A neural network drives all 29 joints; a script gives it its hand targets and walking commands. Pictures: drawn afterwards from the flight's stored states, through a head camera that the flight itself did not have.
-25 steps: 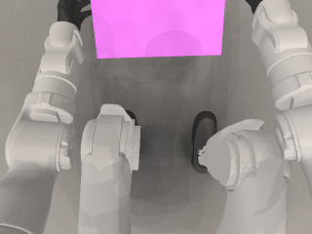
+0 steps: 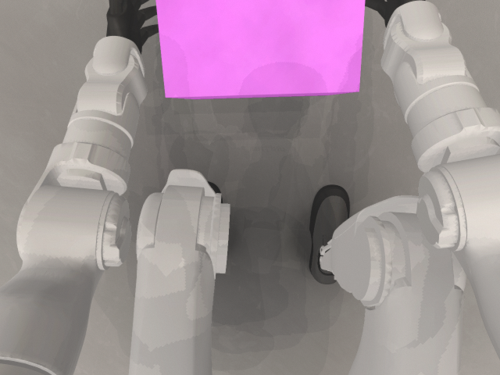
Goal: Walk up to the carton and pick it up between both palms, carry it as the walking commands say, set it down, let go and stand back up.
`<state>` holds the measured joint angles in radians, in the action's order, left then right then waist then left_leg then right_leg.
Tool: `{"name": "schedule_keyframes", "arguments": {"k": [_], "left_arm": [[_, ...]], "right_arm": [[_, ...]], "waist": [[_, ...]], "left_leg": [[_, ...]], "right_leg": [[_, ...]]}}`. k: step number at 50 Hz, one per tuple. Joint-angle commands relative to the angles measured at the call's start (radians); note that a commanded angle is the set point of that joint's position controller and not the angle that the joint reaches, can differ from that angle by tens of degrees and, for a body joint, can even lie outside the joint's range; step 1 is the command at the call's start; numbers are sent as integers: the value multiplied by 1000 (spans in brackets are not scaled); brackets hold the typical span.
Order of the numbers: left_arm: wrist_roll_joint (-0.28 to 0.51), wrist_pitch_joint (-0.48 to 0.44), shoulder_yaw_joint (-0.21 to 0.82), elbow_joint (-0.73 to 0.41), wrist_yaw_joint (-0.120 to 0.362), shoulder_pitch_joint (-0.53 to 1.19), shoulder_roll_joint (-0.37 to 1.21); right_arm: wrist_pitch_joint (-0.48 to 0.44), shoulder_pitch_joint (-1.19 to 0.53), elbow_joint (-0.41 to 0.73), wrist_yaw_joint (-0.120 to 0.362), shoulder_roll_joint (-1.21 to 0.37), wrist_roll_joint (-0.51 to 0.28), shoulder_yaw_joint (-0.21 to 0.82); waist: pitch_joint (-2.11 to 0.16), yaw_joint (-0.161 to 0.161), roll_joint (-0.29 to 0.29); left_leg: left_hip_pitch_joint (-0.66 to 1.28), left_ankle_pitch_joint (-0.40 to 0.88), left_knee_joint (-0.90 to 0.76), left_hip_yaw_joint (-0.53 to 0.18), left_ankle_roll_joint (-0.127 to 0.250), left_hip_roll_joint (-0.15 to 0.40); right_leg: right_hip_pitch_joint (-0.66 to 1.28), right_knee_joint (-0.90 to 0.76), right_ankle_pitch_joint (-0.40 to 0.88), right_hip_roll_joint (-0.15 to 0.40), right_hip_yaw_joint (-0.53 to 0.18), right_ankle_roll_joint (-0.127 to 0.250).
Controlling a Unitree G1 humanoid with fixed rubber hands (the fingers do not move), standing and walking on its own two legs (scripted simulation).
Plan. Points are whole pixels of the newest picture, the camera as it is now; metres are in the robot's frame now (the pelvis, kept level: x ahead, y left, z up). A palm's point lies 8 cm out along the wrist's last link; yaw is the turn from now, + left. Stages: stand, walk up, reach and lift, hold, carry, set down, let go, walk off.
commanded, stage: reach and lift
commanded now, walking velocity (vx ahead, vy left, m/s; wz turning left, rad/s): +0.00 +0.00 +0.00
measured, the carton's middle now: (259, 34) +0.50 +0.06 -0.27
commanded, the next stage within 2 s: none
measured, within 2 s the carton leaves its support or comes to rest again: leaves its support in 0.38 s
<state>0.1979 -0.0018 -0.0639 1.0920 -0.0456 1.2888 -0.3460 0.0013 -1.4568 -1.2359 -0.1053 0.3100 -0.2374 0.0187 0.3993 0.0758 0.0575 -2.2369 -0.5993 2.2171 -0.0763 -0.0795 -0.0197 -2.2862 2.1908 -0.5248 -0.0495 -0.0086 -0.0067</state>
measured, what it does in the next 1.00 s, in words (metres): stands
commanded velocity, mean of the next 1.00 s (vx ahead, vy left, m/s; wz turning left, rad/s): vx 0.00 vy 0.00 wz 0.00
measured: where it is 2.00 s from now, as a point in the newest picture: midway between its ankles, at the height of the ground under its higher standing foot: (262, 247)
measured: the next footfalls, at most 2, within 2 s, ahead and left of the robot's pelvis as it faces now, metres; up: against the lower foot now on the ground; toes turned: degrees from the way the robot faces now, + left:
none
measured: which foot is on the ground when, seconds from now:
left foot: down 0.00-1.00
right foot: down 0.00-1.00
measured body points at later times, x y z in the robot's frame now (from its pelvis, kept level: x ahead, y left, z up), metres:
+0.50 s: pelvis -0.02 +0.00 +0.00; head +0.34 +0.03 +0.25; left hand +0.47 +0.22 -0.20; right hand +0.55 -0.09 -0.17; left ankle +0.11 +0.14 -0.33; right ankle +0.12 -0.11 -0.33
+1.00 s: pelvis -0.03 +0.01 +0.01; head +0.32 +0.04 +0.28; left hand +0.49 +0.22 -0.15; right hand +0.54 -0.09 -0.13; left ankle +0.11 +0.15 -0.33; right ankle +0.12 -0.11 -0.33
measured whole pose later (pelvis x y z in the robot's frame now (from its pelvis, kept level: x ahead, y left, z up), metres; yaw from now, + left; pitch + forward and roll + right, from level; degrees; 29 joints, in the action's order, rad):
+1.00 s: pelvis -0.03 +0.01 +0.01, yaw +0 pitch +25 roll +0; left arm 0.22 0.26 -0.06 0.97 -0.27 1.38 -0.31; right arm 0.23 -1.51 -1.05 -0.34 0.26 -0.16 -0.06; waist 0.53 0.07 0.04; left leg -2.08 -0.53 2.18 -0.07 -0.08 -0.05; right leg -2.11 2.15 -0.47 -0.05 -0.02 -0.02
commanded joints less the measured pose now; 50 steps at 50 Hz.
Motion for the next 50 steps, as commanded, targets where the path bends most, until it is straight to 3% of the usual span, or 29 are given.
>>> {"name": "schedule_keyframes", "arguments": {"k": [1, 4, 6, 7, 9, 10, 16, 19, 20, 21, 23, 28, 33, 35, 40, 41, 42, 44, 46, 48, 49, 50], "left_arm": [[62, -4, 175, -158, 177, 516, 757], [82, 1, 196, -198, 177, 548, 784], [91, 3, 208, -219, 176, 553, 808], [108, 1, 225, -258, 174, 578, 803], [111, 5, 244, -289, 169, 581, 828], [135, 0, 265, -355, 166, 626, 839], [172, 11, 322, -513, 137, 641, 869], [177, 20, 323, -571, 139, 751, 883], [179, 25, 329, -626, 143, 803, 880], [188, 29, 346, -674, 145, 854, 874], [193, 36, 356, -715, 145, 944, 877], [183, 60, 308, -736, 153, 1043, 895], [133, 97, 233, -642, 168, 1031, 930], [122, 105, 212, -621, 174, 997, 942], [85, 127, 214, -619, 181, 938, 1015], [98, 129, 235, -677, 181, 955, 1038], [95, 134, 242, -710, 178, 962, 1026], [111, 142, 270, -792, 177, 974, 1057], [116, 146, 280, -830, 176, 977, 1071], [113, 160, 288, -816, 186, 960, 1077], [111, 164, 292, -857, 189, 966, 1079], [101, 170, 279, -827, 196, 971, 1088]], "right_arm": [[6, -296, 146, 157, -832, 22, 101], [12, -300, 169, 154, -853, 25, 118], [12, -319, 202, 154, -889, 7, 136], [19, -308, 208, 153, -904, 7, 147], [16, -334, 252, 150, -911, -12, 168], [20, -331, 274, 148, -923, -15, 183], [23, -392, 443, 133, -971, -78, 267], [44, -424, 439, 129, -987, -61, 249], [63, -403, 411, 132, -1015, -49, 237], [81, -390, 403, 134, -1008, -35, 220], [101, -408, 370, 142, -1046, -36, 217], [133, -486, 369, 166, -1070, -18, 159], [157, -571, 390, 189, -1097, 16, 121], [164, -586, 405, 197, -1110, 19, 128], [180, -540, 383, 228, -1167, 32, 115], [183, -536, 435, 230, -1172, 27, 133], [185, -549, 467, 232, -1175, 13, 155], [190, -542, 526, 233, -1197, 0, 176], [197, -544, 572, 232, -1209, -7, 198], [208, -530, 565, 233, -1219, 9, 198], [214, -530, 596, 232, -1247, 5, 210], [222, -518, 549, 237, -1262, 20, 192]], "waist": [[-1122, 34, -43], [-1202, 23, -34], [-1265, 39, -33], [-1315, 27, -24], [-1394, 44, -48], [-1481, 30, -45], [-1821, 60, -59], [-1889, 34, -52], [-1925, 27, -75], [-1968, -1, -85], [-1951, 6, -109], [-1906, -2, -92], [-1816, 34, -58], [-1826, 54, -39], [-1898, 65, -50], [-1996, 52, -54], [-2060, 69, -51], [-2192, 54, -55], [-2271, 67, -51], [-2257, 52, -56], [-2329, 70, -54], [-2275, 57, -45]], "left_leg": [[320, 335, -163, 164, 47, -63], [357, 361, -161, 162, 46, -65], [379, 372, -160, 173, 46, -68], [404, 383, -155, 173, 43, -68], [440, 427, -156, 182, 37, -70], [496, 461, -149, 179, 34, -73], [692, 544, -161, 195, 26, -80], [699, 463, -176, 206, 26, -80], [718, 443, -187, 209, 22, -82], [737, 420, -196, 207, 17, -86], [755, 415, -202, 209, 19, -82], [737, 251, -258, 211, 29, -82], [677, 151, -292, 220, 42, -78], [676, 156, -289, 228, 44, -81], [729, 236, -304, 220, 44, -91], [797, 291, -294, 215, 42, -95], [833, 327, -291, 217, 40, -99], [899, 390, -285, 211, 38, -105], [940, 444, -279, 215, 37, -109], [922, 424, -287, 214, 35, -107], [941, 441, -288, 222, 35, -111], [907, 398, -297, 216, 37, -107]], "right_leg": [[546, -129, 279, -83, 27, -7], [597, -118, 314, -79, 32, -6], [637, -117, 333, -87, 38, -7], [669, -115, 350, -84, 40, -7], [702, -113, 393, -90, 40, -7], [736, -104, 423, -94, 42, -6], [893, -100, 485, -106, 58, -11], [941, -130, 419, -109, 60, -4], [967, -135, 404, -108, 57, 7], [1006, -133, 396, -111, 62, 13], [996, -132, 392, -106, 60, 15], [943, -172, 222, -92, 84, 20], [898, -216, 105, -90, 81, 20], [904, -220, 95, -93, 82, 15], [886, -209, 156, -106, 100, 8], [926, -201, 202, -109, 95, 12], [957, -197, 233, -112, 95, 11], [1014, -191, 295, -115, 95, 12], [1043, -191, 335, -117, 91, 8], [1032, -201, 316, -119, 93, 7], [1085, -208, 339, -117, 85, 4], [1048, -215, 301, -116, 90, 4]]}}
